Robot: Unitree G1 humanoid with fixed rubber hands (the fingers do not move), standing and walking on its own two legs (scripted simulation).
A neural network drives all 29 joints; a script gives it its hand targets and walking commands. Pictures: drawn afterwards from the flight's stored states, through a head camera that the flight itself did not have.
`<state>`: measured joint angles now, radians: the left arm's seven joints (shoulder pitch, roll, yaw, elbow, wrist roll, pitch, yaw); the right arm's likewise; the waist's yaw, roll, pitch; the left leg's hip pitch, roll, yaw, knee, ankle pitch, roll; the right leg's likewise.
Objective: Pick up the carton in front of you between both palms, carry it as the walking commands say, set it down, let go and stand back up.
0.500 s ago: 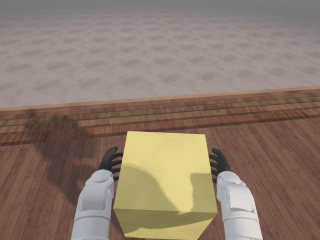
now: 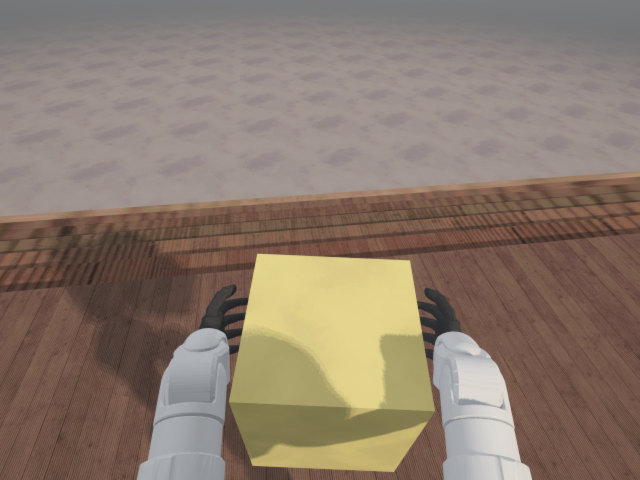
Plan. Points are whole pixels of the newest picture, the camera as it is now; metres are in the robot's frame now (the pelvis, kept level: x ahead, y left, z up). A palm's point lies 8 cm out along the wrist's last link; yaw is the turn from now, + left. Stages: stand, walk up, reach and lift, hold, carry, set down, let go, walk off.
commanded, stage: hold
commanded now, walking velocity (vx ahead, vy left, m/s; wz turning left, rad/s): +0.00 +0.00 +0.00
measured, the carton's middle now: (328, 367) +0.30 +0.00 -0.03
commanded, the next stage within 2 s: carry in 0.18 s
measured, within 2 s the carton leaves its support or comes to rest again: neither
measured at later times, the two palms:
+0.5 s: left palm (203, 290) +0.34 +0.17 +0.09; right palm (429, 290) +0.35 -0.13 +0.09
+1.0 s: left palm (231, 198) +0.57 +0.17 +0.07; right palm (402, 212) +0.54 -0.13 +0.07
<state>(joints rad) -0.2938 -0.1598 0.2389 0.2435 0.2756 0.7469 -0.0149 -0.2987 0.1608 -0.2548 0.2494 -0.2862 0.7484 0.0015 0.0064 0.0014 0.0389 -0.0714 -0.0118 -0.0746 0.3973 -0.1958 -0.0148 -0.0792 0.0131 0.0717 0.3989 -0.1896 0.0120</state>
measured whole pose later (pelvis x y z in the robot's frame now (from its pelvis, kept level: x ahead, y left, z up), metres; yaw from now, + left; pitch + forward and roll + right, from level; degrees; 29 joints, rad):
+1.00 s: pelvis +0.33 +0.04 +0.00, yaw -2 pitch +6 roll -1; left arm 0.10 -0.14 0.06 -0.49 -0.01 1.12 0.17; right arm 0.10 0.14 -0.05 -0.48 0.02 1.12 -0.19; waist -0.04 0.03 -0.16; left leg -0.21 0.01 0.21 0.41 -0.31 0.06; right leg -0.52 -0.07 -0.09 1.04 -0.39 -0.01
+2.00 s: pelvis +0.97 +0.04 -0.01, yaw +0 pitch +5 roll -2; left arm -0.54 -0.12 0.30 0.00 0.04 0.92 0.23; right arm -0.51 0.12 -0.29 0.00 0.02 0.90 -0.19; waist -0.06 -0.01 0.10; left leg -0.42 0.00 0.16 0.59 -0.27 0.11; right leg -0.65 -0.03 0.01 1.24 -0.38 -0.06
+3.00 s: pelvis +1.65 +0.04 -0.29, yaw +3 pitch +3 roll +2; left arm -0.31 -0.16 0.27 -0.04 0.06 0.79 0.19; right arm -0.33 0.15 -0.21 -0.02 0.02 0.82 -0.22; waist -0.05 -0.04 0.00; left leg -0.32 -0.07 0.08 1.44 -0.73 0.07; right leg -0.47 0.03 -0.09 0.54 0.02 -0.09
